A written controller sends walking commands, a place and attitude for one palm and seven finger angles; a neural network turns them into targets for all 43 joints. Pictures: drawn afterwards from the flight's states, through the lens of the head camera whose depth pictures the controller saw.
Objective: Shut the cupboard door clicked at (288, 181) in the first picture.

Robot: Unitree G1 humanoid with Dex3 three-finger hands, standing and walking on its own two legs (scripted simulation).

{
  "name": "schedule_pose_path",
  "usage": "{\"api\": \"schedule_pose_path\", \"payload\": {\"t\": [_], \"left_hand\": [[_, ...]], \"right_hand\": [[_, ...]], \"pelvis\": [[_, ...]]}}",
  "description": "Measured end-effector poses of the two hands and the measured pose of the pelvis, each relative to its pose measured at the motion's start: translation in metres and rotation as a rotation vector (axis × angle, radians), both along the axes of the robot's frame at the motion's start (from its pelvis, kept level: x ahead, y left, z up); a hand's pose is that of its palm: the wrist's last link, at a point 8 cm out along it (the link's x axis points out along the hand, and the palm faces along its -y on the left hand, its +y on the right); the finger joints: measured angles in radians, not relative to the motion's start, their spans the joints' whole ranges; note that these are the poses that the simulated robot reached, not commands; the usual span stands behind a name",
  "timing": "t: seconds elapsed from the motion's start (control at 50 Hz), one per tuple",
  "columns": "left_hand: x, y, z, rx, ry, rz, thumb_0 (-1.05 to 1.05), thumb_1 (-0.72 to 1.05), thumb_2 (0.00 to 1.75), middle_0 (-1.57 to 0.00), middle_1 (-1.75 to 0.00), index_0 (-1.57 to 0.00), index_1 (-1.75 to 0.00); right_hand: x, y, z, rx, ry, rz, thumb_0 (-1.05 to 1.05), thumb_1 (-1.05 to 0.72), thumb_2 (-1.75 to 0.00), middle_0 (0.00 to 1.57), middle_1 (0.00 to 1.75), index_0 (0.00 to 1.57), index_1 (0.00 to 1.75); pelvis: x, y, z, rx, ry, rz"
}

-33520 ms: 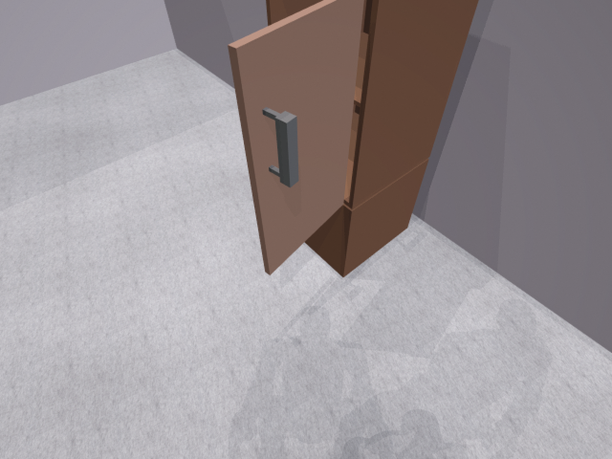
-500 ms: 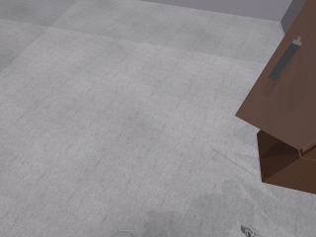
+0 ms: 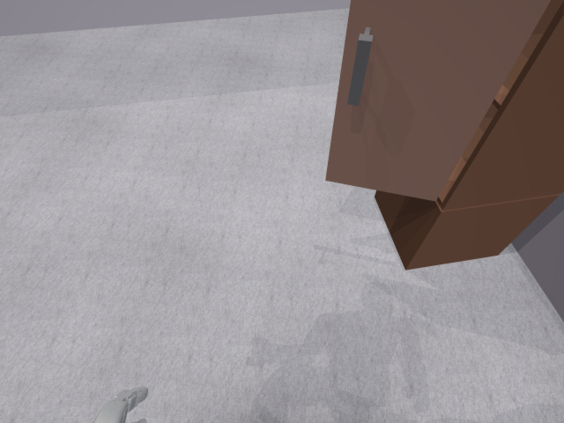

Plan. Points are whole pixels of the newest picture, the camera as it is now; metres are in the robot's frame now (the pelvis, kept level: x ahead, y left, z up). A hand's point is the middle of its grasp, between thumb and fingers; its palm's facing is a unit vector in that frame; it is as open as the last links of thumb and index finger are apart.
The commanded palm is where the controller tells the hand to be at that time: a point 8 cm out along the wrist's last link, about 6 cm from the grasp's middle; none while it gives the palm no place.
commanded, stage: turn to face it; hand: left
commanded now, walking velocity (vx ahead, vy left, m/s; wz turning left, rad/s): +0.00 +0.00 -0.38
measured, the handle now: (360, 67) +0.78 -0.15 +0.07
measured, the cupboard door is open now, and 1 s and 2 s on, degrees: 66 66 66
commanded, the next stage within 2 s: take the last steps up to it in 0.36 s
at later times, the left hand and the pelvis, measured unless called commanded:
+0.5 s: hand out of the picture +0.12 +0.20 -0.18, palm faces -0.12 -0.97 -0.19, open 7.4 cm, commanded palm none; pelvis +0.04 +0.02 +0.00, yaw -10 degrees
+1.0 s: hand (248, 349) +0.25 +0.07 -0.15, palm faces -0.30 -0.93 -0.21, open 7.4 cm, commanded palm none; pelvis +0.10 -0.08 +0.01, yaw -17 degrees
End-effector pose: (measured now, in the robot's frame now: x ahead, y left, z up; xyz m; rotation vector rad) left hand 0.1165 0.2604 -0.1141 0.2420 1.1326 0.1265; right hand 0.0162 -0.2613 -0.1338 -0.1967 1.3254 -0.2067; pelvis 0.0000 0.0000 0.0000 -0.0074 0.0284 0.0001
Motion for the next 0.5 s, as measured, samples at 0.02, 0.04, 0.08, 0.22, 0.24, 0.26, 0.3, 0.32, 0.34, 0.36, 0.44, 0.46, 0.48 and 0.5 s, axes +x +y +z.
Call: {"api": "schedule_pose_path", "payload": {"t": [0.02, 0.04, 0.08, 0.22, 0.24, 0.26, 0.3, 0.32, 0.34, 0.36, 0.44, 0.46, 0.48, 0.5], "left_hand": [[0.006, -0.007, 0.000, 0.012, -0.017, -0.018, 0.01, 0.91, 0.90, -0.19, -0.30, -0.20, -0.30], [0.010, -0.014, 0.001, 0.017, -0.024, -0.030, 0.01, 0.91, 0.90, -0.19, -0.30, -0.20, -0.30], [0.013, -0.025, 0.006, 0.022, -0.021, -0.050, 0.01, 0.91, 0.90, -0.19, -0.30, -0.20, -0.30], [0.010, -0.045, 0.007, 0.002, 0.037, -0.072, 0.01, 0.90, 0.90, -0.20, -0.30, -0.20, -0.30], [0.009, -0.046, 0.005, -0.005, 0.043, -0.072, 0.01, 0.90, 0.90, -0.20, -0.30, -0.20, -0.30], [0.008, -0.047, 0.003, -0.013, 0.048, -0.072, 0.01, 0.90, 0.90, -0.20, -0.30, -0.20, -0.30], [0.006, -0.045, -0.001, -0.027, 0.062, -0.069, 0.01, 0.90, 0.90, -0.20, -0.30, -0.21, -0.30], [0.005, -0.043, -0.004, -0.033, 0.071, -0.068, 0.01, 0.90, 0.90, -0.20, -0.30, -0.21, -0.30], [0.004, -0.041, -0.008, -0.039, 0.080, -0.066, 0.01, 0.90, 0.90, -0.20, -0.30, -0.21, -0.30], [0.004, -0.038, -0.011, -0.045, 0.089, -0.063, 0.01, 0.90, 0.90, -0.20, -0.30, -0.21, -0.30], [0.005, -0.020, -0.030, -0.063, 0.127, -0.052, 0.01, 0.90, 0.90, -0.20, -0.30, -0.21, -0.30], [0.006, -0.017, -0.032, -0.062, 0.136, -0.053, 0.01, 0.90, 0.90, -0.20, -0.30, -0.21, -0.30], [0.007, -0.014, -0.032, -0.060, 0.145, -0.058, 0.01, 0.90, 0.90, -0.20, -0.30, -0.20, -0.30], [0.008, -0.011, -0.031, -0.058, 0.154, -0.065, 0.01, 0.90, 0.90, -0.20, -0.30, -0.20, -0.30]], "right_hand": [[-0.005, -0.007, -0.007, 0.005, 0.012, -0.018, 0.00, -0.90, -0.90, 0.21, 0.30, 0.20, 0.30], [-0.008, -0.012, -0.011, 0.005, 0.026, -0.034, 0.00, -0.90, -0.90, 0.21, 0.30, 0.20, 0.30], [-0.011, -0.018, -0.013, 0.006, 0.042, -0.060, 0.01, -0.91, -0.90, 0.21, 0.30, 0.20, 0.30], [0.010, -0.016, 0.003, 0.026, -0.022, -0.089, 0.01, -0.91, -0.90, 0.20, 0.29, 0.20, 0.30], [0.014, -0.014, 0.004, 0.025, -0.031, -0.089, 0.01, -0.91, -0.90, 0.20, 0.29, 0.20, 0.30], [0.019, -0.012, 0.006, 0.024, -0.039, -0.089, 0.01, -0.91, -0.90, 0.20, 0.29, 0.20, 0.30], [0.028, -0.008, 0.008, 0.020, -0.056, -0.089, 0.00, -0.91, -0.90, 0.20, 0.29, 0.20, 0.30], [0.033, -0.005, 0.010, 0.016, -0.066, -0.089, 0.00, -0.91, -0.90, 0.20, 0.29, 0.20, 0.30], [0.038, -0.002, 0.011, 0.011, -0.077, -0.088, 0.00, -0.91, -0.90, 0.20, 0.29, 0.20, 0.30], [0.043, 0.001, 0.012, 0.005, -0.088, -0.088, 0.00, -0.91, -0.90, 0.20, 0.29, 0.20, 0.30], [0.057, 0.016, 0.014, -0.027, -0.134, -0.086, 0.00, -0.91, -0.90, 0.20, 0.30, 0.20, 0.30], [0.057, 0.020, 0.016, -0.031, -0.137, -0.083, 0.00, -0.91, -0.90, 0.20, 0.30, 0.20, 0.30], [0.057, 0.023, 0.018, -0.035, -0.138, -0.082, 0.00, -0.91, -0.90, 0.20, 0.30, 0.20, 0.30], [0.055, 0.026, 0.020, -0.037, -0.138, -0.084, 0.00, -0.91, -0.90, 0.20, 0.30, 0.20, 0.30]], "pelvis": [[0.001, -0.004, -0.004, 0.006, 0.002, -0.013], [0.001, -0.006, -0.005, 0.003, 0.001, -0.024], [0.003, -0.009, -0.001, 0.002, 0.000, -0.039], [0.011, -0.016, 0.012, 0.019, 0.004, -0.089], [0.013, -0.016, 0.012, 0.019, 0.004, -0.094], [0.015, -0.015, 0.012, 0.017, 0.003, -0.099], [0.019, -0.012, 0.011, 0.012, 0.001, -0.110], [0.021, -0.009, 0.011, 0.010, 0.000, -0.116], [0.023, -0.007, 0.010, 0.007, 0.000, -0.122], [0.025, -0.004, 0.008, 0.004, -0.001, -0.128], [0.035, 0.011, -0.001, -0.009, -0.004, -0.152], [0.036, 0.013, 0.000, -0.008, -0.006, -0.164], [0.036, 0.014, 0.001, -0.008, -0.008, -0.175], [0.037, 0.015, 0.003, -0.011, -0.008, -0.183]]}}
